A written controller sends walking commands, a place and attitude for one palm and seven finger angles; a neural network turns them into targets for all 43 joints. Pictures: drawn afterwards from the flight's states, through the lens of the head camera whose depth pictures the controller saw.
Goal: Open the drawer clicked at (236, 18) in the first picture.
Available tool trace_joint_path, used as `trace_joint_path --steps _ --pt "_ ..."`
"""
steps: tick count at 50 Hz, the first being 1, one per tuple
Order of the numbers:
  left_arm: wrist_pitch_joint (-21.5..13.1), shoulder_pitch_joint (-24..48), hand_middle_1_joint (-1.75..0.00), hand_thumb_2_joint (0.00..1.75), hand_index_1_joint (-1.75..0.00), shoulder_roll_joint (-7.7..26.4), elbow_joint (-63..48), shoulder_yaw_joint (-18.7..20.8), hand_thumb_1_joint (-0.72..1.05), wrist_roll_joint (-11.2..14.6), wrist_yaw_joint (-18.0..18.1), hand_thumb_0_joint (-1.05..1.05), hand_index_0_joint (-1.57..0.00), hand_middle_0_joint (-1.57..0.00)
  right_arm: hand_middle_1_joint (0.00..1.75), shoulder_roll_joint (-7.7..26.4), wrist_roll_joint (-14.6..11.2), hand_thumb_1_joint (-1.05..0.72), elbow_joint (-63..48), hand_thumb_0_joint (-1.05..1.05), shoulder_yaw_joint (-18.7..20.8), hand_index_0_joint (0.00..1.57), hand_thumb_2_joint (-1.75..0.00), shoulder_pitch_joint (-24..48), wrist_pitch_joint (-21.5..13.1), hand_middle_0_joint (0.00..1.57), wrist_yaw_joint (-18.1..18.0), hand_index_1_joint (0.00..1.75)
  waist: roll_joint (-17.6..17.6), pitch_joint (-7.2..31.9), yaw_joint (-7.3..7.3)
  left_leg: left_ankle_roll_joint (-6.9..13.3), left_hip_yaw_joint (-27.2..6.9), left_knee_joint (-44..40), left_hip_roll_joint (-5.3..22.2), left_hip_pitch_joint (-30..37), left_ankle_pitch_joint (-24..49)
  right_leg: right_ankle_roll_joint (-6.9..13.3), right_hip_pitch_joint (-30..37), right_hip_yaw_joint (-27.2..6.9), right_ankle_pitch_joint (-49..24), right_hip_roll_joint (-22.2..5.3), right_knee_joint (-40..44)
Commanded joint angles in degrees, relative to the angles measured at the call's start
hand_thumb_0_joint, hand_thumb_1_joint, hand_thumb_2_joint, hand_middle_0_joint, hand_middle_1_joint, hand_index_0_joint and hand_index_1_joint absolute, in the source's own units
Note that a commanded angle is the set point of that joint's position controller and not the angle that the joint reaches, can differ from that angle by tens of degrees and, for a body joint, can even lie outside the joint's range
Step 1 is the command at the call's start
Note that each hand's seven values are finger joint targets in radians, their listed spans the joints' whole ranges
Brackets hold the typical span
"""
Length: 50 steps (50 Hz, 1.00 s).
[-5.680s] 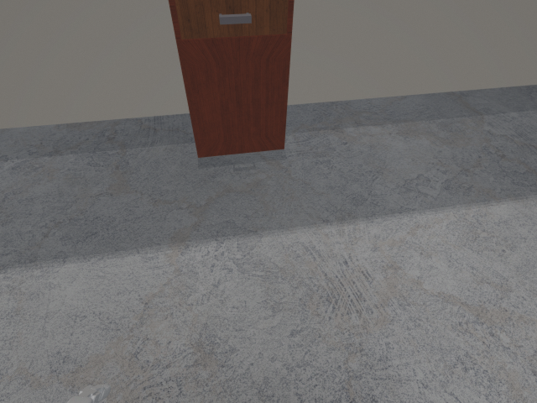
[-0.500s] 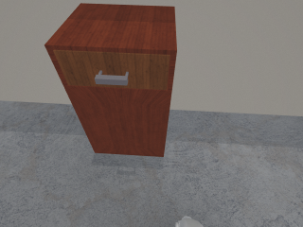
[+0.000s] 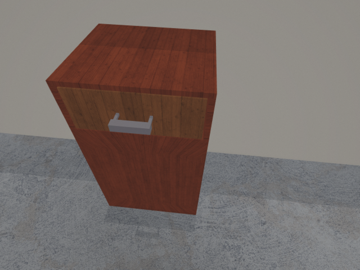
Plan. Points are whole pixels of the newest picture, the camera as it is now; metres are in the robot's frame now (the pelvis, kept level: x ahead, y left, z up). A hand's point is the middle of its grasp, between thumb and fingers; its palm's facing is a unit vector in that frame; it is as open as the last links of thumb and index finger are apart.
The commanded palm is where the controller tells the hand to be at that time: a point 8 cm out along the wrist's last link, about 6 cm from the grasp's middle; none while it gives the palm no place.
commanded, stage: come to a stop and stand still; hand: left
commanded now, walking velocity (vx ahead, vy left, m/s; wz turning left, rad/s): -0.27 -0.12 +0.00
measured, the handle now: (132, 122) +0.54 +0.20 -0.02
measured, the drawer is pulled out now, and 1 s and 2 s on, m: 0.00 0.00 0.00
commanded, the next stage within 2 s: look again from close up in 1.06 s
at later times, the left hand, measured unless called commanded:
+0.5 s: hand out of the picture +0.03 +0.16 -0.17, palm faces -0.01 -0.95 -0.30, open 7.4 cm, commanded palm none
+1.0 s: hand out of the picture -0.06 +0.09 -0.17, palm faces +0.04 -0.98 -0.20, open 7.3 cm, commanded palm none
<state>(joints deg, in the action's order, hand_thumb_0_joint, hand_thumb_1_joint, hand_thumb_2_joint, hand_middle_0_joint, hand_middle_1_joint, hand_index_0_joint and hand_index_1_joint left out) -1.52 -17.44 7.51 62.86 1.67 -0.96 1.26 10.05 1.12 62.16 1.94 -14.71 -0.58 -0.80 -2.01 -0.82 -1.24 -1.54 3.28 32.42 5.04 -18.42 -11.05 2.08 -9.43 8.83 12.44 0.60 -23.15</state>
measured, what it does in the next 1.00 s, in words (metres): steps on the spot: left foot, then right foot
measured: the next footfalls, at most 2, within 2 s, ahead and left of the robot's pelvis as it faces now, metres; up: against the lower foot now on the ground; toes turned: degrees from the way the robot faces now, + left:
left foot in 0.02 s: +0.09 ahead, +0.13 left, +0.00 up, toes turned +5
right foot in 0.44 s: -0.01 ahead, -0.15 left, +0.00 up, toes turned -6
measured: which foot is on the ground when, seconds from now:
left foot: up 0.00-0.00, down 0.02-0.44, up 0.46-0.70, down 0.72-1.00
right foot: down 0.00-0.10, up 0.12-0.42, down 0.44-1.00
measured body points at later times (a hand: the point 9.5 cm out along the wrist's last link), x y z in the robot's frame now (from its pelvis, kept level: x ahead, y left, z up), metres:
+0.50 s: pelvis -0.03 -0.04 -0.01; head -0.02 -0.07 +0.44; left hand +0.03 +0.21 -0.14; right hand +0.00 -0.28 -0.18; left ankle +0.04 +0.12 -0.73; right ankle -0.05 -0.15 -0.74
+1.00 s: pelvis -0.05 -0.08 +0.00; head -0.05 -0.09 +0.45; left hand -0.06 +0.14 -0.15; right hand -0.06 -0.29 -0.16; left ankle -0.07 +0.06 -0.74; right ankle -0.05 -0.15 -0.74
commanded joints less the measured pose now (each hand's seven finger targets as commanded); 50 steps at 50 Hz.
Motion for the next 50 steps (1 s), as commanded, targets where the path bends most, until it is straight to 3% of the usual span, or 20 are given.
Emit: trace_joint_path --steps 1,3,6,11,14,19,20,21,22,23,24,25,28,33,35,37,38,41,46,50 --pt "0.6 -3.5 -0.30 0.90 -0.30 3.9 -1.2 0.1 0.90 0.8 0.8 0.00 -0.20 -0.20 0.30 4.9 -0.5 -0.90 0.1 0.00 -0.3 0.20 -0.90 -5.1 -1.5 0.20 -1.1 0.30 -3.7 0.7 -0.04 3.4 -7.7 -10.9 9.3 10.9 28.1 -1.2 -4.5 -5.2 -2.6 -6.6 -1.0" --pt "1.4 -3.9 -0.30 0.90 -0.30 4.1 -0.9 0.0 0.90 0.5 1.1 0.00 -0.20 -0.20 0.30 5.8 -0.6 -0.90 -0.6 0.00 -0.2 0.20 -0.90 -2.3 -0.5 0.20 -1.7 0.30 -2.5 -3.7 -0.17 5.1 -7.0 -11.9 10.0 7.0 26.4 -2.1 -4.3 -4.8 0.5 -5.3 -0.8" --pt "2.9 -3.3 -0.30 0.90 -0.30 6.2 -1.4 0.6 0.90 0.2 0.7 0.00 -0.20 -0.20 0.30 7.4 -0.7 -0.90 -0.9 0.00 0.8 0.20 -0.90 -2.8 0.1 0.20 -2.6 0.30 -11.0 -2.5 0.87 8.5 -10.3 -15.7 13.3 9.0 35.6 -2.6 -6.4 -4.3 10.5 -4.0 -12.9" --pt "4.1 -2.4 -0.30 0.90 -0.30 6.3 -3.3 1.9 0.90 -0.4 0.3 0.00 -0.20 -0.20 0.30 9.6 -0.1 -0.90 -3.1 0.00 2.4 0.20 -0.90 -1.0 1.0 0.20 -3.4 0.30 -4.8 4.6 1.80 13.2 -9.1 -11.8 16.4 15.5 40.3 -2.9 -15.5 -9.1 17.2 -3.3 -32.9" --pt "4.4 -0.6 -0.30 0.90 -0.30 5.3 -4.9 2.2 0.90 -0.2 -0.1 0.00 -0.20 -0.20 0.30 10.0 0.2 -0.90 -3.9 0.00 2.8 0.20 -0.90 0.4 1.2 0.20 -2.9 0.30 -5.9 6.6 2.02 12.0 -7.9 -12.3 14.5 14.6 30.8 -3.8 -15.1 -8.9 15.4 -3.1 -31.5" --pt "3.7 -2.1 -0.30 0.90 -0.30 5.2 -4.7 1.9 0.90 0.1 -0.2 0.00 -0.20 -0.20 0.30 10.2 0.3 -0.90 -4.2 0.00 3.2 0.20 -0.90 2.8 1.8 0.20 -1.6 0.30 -8.9 5.3 0.98 8.8 -7.3 -12.1 11.5 7.0 12.1 -3.0 -3.5 -5.7 8.3 -2.6 -10.5" --pt "3.4 -4.0 -0.30 0.90 -0.30 5.5 -4.0 1.9 0.90 -0.1 -0.2 0.00 -0.20 -0.20 0.30 9.8 0.1 -0.90 -4.3 0.00 3.1 0.20 -0.90 2.8 2.0 0.20 -1.3 0.30 -5.6 5.1 -0.03 6.8 -5.8 -10.0 9.2 3.9 6.1 -3.2 0.8 -4.6 1.7 -2.3 -2.9" --pt "3.0 -3.9 -0.30 0.90 -0.30 8.3 -3.9 2.1 0.90 -0.6 0.1 0.00 -0.20 -0.20 0.30 7.4 -0.4 -0.90 -4.2 0.00 3.0 0.20 -0.90 2.1 2.1 0.20 -0.9 0.30 1.1 3.1 -0.01 3.8 -3.2 -5.4 5.0 -0.7 -1.4 -2.7 3.3 -8.8 -1.0 -5.2 4.1" --pt "2.5 -2.1 -0.30 0.90 -0.30 12.3 -4.6 2.4 0.90 -0.9 0.3 0.00 -0.20 -0.20 0.30 3.3 -0.7 -0.90 -5.4 0.00 2.0 0.20 -0.90 2.3 2.5 0.20 -0.6 0.30 14.4 0.2 0.80 0.3 1.4 1.0 -0.9 -5.7 -11.5 0.8 0.1 -20.5 1.9 -15.1 9.4" --pt "2.6 1.1 -0.30 0.90 -0.30 14.1 -6.1 2.3 0.90 -0.6 0.4 0.00 -0.20 -0.20 0.30 3.2 -0.5 -0.90 -6.8 0.00 1.6 0.20 -0.90 5.3 3.0 0.20 -0.2 0.30 17.1 -2.8 -0.12 0.5 -0.3 7.1 -1.7 -4.0 -16.9 4.3 -9.1 -23.2 7.2 -19.5 13.1" --pt "2.6 3.7 -0.30 0.90 -0.30 13.5 -6.8 2.1 0.90 -0.7 0.5 0.00 -0.20 -0.20 0.30 3.7 -0.3 -0.90 -6.7 0.00 1.9 0.20 -0.90 6.0 3.3 0.20 0.1 0.30 14.5 -3.3 0.14 1.0 -2.6 11.9 -1.4 -2.6 -17.1 5.8 -13.3 -22.3 14.2 -18.9 14.5" --pt "2.5 5.6 -0.30 0.90 -0.30 12.7 -7.1 2.2 0.90 -0.7 0.7 0.00 -0.20 -0.20 0.30 3.8 0.0 -0.90 -6.1 0.00 1.9 0.20 -0.90 5.5 3.6 0.20 0.1 0.30 17.4 -5.6 0.80 1.5 -4.0 14.3 -1.2 -4.0 -15.2 5.4 -14.3 -21.7 14.8 -16.8 14.4" --pt "1.9 6.9 -0.30 0.90 -0.30 9.7 -6.7 1.3 0.90 -0.3 0.5 0.00 -0.20 -0.20 0.30 3.0 -0.2 -0.90 -2.7 0.00 1.4 0.20 -0.90 0.6 2.8 0.20 0.1 0.30 11.3 -5.5 2.48 1.4 -2.7 15.7 -1.8 -2.7 -10.6 5.2 -9.6 -14.9 0.5 -12.7 10.0" --pt "1.1 1.9 -0.30 0.90 -0.30 9.5 -4.5 1.2 0.90 0.2 0.8 0.00 -0.20 -0.20 0.30 2.0 -0.5 -0.90 -1.4 0.00 0.3 0.20 -0.90 -0.5 1.8 0.20 -0.8 0.30 7.6 -0.7 0.62 0.4 -1.9 1.0 -1.7 1.3 -9.7 6.3 1.0 -14.7 -15.2 -13.1 5.1" --pt "0.9 2.3 -0.30 0.90 -0.30 8.6 -3.5 1.0 0.90 0.8 0.9 0.00 -0.20 -0.20 0.30 1.9 -0.5 -0.90 0.3 0.00 -0.1 0.20 -0.90 -3.4 1.1 0.20 -1.2 0.30 4.0 1.2 1.72 0.9 -3.6 -9.4 -0.7 8.8 1.4 4.0 0.2 -14.0 -15.2 -11.7 2.6" --pt "1.0 1.3 -0.30 0.90 -0.30 6.4 -2.9 0.4 0.90 1.2 0.8 0.00 -0.20 -0.20 0.30 3.9 -0.3 -0.90 1.0 0.00 -0.5 0.20 -0.90 -2.9 0.3 0.20 -1.6 0.30 -1.4 1.4 0.31 2.7 -7.4 -10.5 3.5 10.6 12.0 0.5 -0.6 -11.5 -11.4 -7.2 2.3" --pt "1.1 2.0 -0.30 0.90 -0.30 6.3 -2.8 0.4 0.90 1.0 0.9 0.00 -0.20 -0.20 0.30 4.1 -0.3 -0.90 1.1 0.00 -0.5 0.20 -0.90 -2.7 0.4 0.20 -1.7 0.30 0.5 0.7 0.31 2.4 -6.3 -10.4 3.5 9.1 8.7 -0.2 0.3 -11.7 -9.1 -6.8 3.9" --pt "1.2 1.7 -0.30 0.90 -0.30 7.3 -1.2 0.4 0.90 1.1 0.8 0.00 -0.20 -0.20 0.30 3.1 -0.4 -0.90 2.3 0.00 -1.0 0.20 -0.90 -2.6 0.4 0.20 -1.9 0.30 -4.3 0.8 0.21 2.0 -5.2 -11.2 2.4 9.0 7.9 -0.4 3.0 -11.1 -11.0 -7.2 3.7" --pt "1.4 1.2 -0.30 0.90 -0.30 7.1 0.1 -0.1 0.90 0.8 0.6 0.00 -0.20 -0.20 0.30 2.4 -0.3 -0.90 2.5 0.00 -1.2 0.20 -0.90 -3.5 1.2 0.20 -1.7 0.30 2.5 -5.7 0.80 1.8 -4.2 -13.2 0.8 7.1 -2.2 -0.6 -1.4 -12.8 2.6 -7.2 9.2" --pt "1.2 0.1 -0.30 0.90 -0.30 6.4 0.5 -0.1 0.90 0.7 0.6 0.00 -0.20 -0.20 0.30 2.1 -0.1 -0.90 2.8 0.00 -1.3 0.20 -0.90 -5.6 1.2 0.20 -1.7 0.30 4.3 -5.7 1.31 2.0 -3.7 -13.2 0.2 8.0 -2.0 -0.6 -2.8 -13.5 6.0 -7.3 10.7"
